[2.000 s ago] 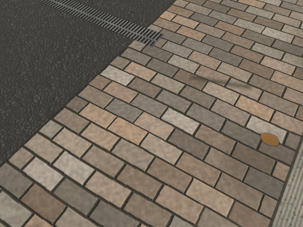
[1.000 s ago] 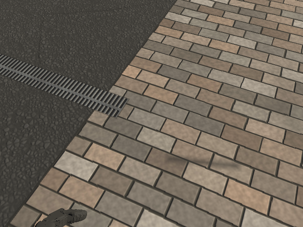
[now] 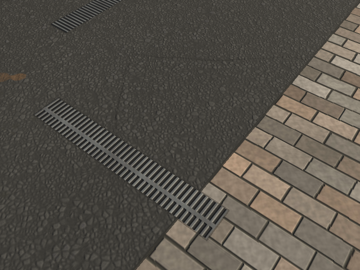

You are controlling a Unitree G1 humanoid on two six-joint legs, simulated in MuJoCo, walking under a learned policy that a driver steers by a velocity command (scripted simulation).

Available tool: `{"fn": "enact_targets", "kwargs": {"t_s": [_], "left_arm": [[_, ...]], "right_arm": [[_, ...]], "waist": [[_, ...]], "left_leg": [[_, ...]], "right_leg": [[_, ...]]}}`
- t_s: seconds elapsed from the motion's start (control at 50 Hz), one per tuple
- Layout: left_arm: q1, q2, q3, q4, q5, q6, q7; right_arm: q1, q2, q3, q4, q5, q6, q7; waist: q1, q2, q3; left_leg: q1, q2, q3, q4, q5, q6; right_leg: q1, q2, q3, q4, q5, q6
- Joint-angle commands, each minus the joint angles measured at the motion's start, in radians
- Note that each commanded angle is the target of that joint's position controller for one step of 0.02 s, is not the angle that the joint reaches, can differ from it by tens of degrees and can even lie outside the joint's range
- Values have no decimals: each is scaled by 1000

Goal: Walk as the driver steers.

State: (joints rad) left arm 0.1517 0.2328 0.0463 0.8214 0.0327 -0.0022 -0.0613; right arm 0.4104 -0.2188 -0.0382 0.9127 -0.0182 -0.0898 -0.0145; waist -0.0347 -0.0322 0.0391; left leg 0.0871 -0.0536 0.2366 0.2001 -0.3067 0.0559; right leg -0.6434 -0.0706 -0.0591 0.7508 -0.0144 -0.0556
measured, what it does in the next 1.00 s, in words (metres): walks ahead, turning right: right foot, then left foot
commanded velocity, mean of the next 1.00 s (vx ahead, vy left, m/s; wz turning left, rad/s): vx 0.47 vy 0.00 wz -0.35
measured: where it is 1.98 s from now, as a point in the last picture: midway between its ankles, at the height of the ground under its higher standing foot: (209, 225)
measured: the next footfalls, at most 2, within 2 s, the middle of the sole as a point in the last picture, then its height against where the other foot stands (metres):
right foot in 0.12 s outside the picture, level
left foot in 0.66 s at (183, 245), level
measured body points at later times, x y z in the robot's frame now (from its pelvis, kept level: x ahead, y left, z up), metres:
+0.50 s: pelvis +0.27 -0.05 +0.01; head +0.30 -0.07 +0.45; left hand +0.35 +0.22 -0.11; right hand +0.37 -0.33 -0.10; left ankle +0.47 +0.08 -0.68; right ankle +0.18 -0.08 -0.74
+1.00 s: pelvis +0.54 -0.08 +0.01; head +0.57 -0.08 +0.46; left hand +0.75 +0.10 -0.12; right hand +0.44 -0.32 -0.12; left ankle +0.53 +0.00 -0.74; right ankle +0.59 -0.24 -0.68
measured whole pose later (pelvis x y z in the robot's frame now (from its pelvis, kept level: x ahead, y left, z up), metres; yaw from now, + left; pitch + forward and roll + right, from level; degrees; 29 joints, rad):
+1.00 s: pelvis +0.54 -0.08 +0.01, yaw -21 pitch +0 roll +1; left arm 0.16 0.25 0.02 0.82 0.03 -0.03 -0.02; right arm 0.38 -0.22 -0.02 0.92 -0.01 -0.08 0.01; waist -0.03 -0.05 0.06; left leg -0.07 -0.07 0.05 0.26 -0.19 0.07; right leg -0.57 -0.04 0.01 0.82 -0.16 -0.01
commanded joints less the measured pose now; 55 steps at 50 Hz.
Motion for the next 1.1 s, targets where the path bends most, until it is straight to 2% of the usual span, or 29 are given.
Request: {"fn": "enact_targets", "kwargs": {"t_s": [0.02, 0.08, 0.1, 0.12, 0.14, 0.16, 0.18, 0.2, 0.22, 0.26, 0.3, 0.34, 0.42, 0.52, 0.56, 0.62, 0.64, 0.66, 0.68, 0.7, 0.72, 0.74, 0.76, 0.82, 0.88, 0.92, 0.98, 1.04, 1.1], "left_arm": [[-118, 33, -3, -105, 3, -16, -8], [-23, 63, 12, -91, 5, -13, 5], [64, 84, 24, -69, 6, -18, 11], [202, 115, 43, -27, 14, -27, 21], [324, 212, 75, -2, 23, -29, 37], [254, 303, 98, -27, -2, -17, 41], [254, 281, 95, -31, -27, -8, 42], [207, 236, 82, -24, -29, -9, 51], [175, 184, 68, -17, -27, -13, 54], [117, 144, 52, -26, -32, -30, 60], [136, 156, 52, -21, -37, -51, 55], [168, 182, 58, -17, -34, -58, 53], [251, 186, 59, -6, -35, -55, 53], [332, 171, 48, 17, -26, -60, 64], [344, 177, 45, 23, -20, -62, 71], [285, 207, 47, 19, -15, -69, 79], [273, 215, 48, 22, -12, -71, 76], [263, 207, 43, 23, -14, -74, 71], [284, 139, 23, -7, -17, -79, 67], [439, 81, 16, -2, -49, -74, 62], [372, 158, 23, 18, -9, -66, 69], [278, 159, 25, 3, -8, -66, 60], [228, 142, 18, -9, -9, -67, 54], [232, 114, 10, -4, 7, -43, 37], [198, 89, 1, -6, 8, -32, 37], [135, 70, -9, -21, 5, -32, 38], [48, 41, -28, -32, -6, -34, 40], [12, 49, -32, -24, -10, -34, 53], [42, 63, -27, 2, -6, -45, 68]], "right_arm": [[34, -139, -27, -21, -3, -3, -13], [10, -187, -36, -16, -7, 13, -24], [2, -202, -40, -18, -9, 23, -24], [-13, -210, -41, -27, -4, 30, -21], [-13, -172, -31, -61, -3, 26, -15], [-13, -98, -22, -135, 11, 16, 6], [-125, -157, -26, -158, -5, 4, 11], [-158, -140, -20, -173, 8, -9, 16], [-137, -138, -19, -160, 9, -15, 13], [-105, -125, -16, -151, -24, 20, 15], [-99, -114, -15, -157, -34, 51, 22], [-154, -108, -13, -180, -32, 62, 27], [-323, -113, -11, -237, -26, 64, 29], [-448, -101, 3, -275, -19, 49, 42], [-474, -107, 5, -288, -15, 40, 45], [-353, -146, -10, -257, -12, 29, 38], [-241, -167, -21, -220, -10, 23, 28], [-97, -190, -32, -181, -15, 13, 15], [62, -261, -46, -169, -37, 7, -1], [57, -345, -71, -149, -41, 18, 7], [-23, -246, -54, -161, -9, 28, 18], [-106, -177, -38, -173, 0, 28, 23], [-139, -143, -29, -167, -7, 24, 26], [-108, -124, -18, -122, 1, 2, 24], [-65, -135, -17, -85, 11, -16, 27], [-54, -132, -12, -65, 11, -12, 27], [-43, -130, -6, -42, 11, 1, 24], [-4, -133, -4, -11, 10, 13, 17], [-21, -132, -4, 6, 12, 24, 7]], "waist": [[-5, 93, 73], [51, 134, -10], [89, 136, -66], [157, 101, -141], [200, -9, -234], [114, -234, -295], [156, -31, -250], [122, 12, -133], [69, 80, -46], [10, 65, -27], [-2, 42, -39], [10, 25, -27], [74, -15, 1], [132, -31, 3], [136, -38, 11], [61, -54, -8], [12, -43, -61], [-59, -5, -142], [-103, 106, -282], [-15, 356, -336], [-2, 159, -207], [10, 75, -87], [20, 44, -42], [53, 122, -35], [67, 103, -20], [62, 113, -19], [37, 144, -36], [14, 143, -52], [32, 130, -40]], "left_leg": [[-2, 309, -33, 6, 723, 60], [54, 319, 9, 232, 1144, 49], [38, 321, 11, 384, 1159, 52], [-57, 303, 23, 605, 1020, 37], [-283, 255, 25, 921, 595, 8], [-718, 4, -87, 1281, -222, -54], [-827, 59, -271, 1291, -151, -43], [-841, 107, -278, 1226, -63, -38], [-783, 141, -271, 1117, -24, -40], [-668, 170, -276, 1004, -11, -65], [-647, 166, -256, 946, 1, -88], [-680, 165, -240, 867, 63, -106], [-773, 154, -238, 676, 210, -123], [-771, 119, -218, 478, 307, -91], [-736, 102, -215, 418, 297, -64], [-529, 55, -211, 332, 196, -8], [-396, 21, -196, 302, 163, 12], [-200, 51, -218, 256, 189, 40], [29, 283, -479, 248, 55, 90], [187, 490, -966, 107, 18, 229], [71, 448, -979, 65, -105, 213], [-63, 405, -797, 54, -86, 193], [-143, 353, -679, 30, 27, 169], [-220, 269, -492, -7, 270, 135], [-215, 265, -381, 5, 708, 156], [-209, 233, -300, 24, 892, 143], [-219, 187, -226, 48, 950, 108], [-166, 207, -240, 96, 923, 98], [-143, 238, -285, 179, 858, 90]], "right_leg": [[6, 30, -62, -93, -42, -41], [166, 126, -119, -116, -203, -106], [269, 157, -114, -143, -246, -133], [468, 175, -83, -233, -220, -167], [705, -17, 178, -277, -310, -228], [946, -266, 766, -414, -258, -394], [907, -260, 728, -468, -195, -381], [790, -244, 595, -478, -124, -350], [650, -196, 501, -497, 1, -298], [516, -102, 366, -518, 117, -247], [480, -64, 324, -528, 193, -245], [465, -40, 309, -546, 178, -234], [529, -19, 332, -545, 149, -192], [657, -39, 326, -509, 250, -165], [693, -66, 340, -491, 300, -157], [686, -84, 331, -406, 493, -113], [683, -61, 308, -283, 604, -98], [617, -12, 263, -93, 553, -80], [461, 50, 215, 200, 222, -63], [152, 234, 140, 478, -503, -24], [59, 159, 201, 541, -460, -39], [57, 119, 196, 512, -367, -38], [74, 88, 183, 464, -319, -34], [140, 50, 142, 379, -285, -9], [107, 44, 94, 321, -259, 27], [99, 38, 58, 215, -200, 46], [184, 54, 10, 19, -99, 52], [235, 71, 6, -87, -52, 40], [309, 79, 23, -202, -77, 4]]}}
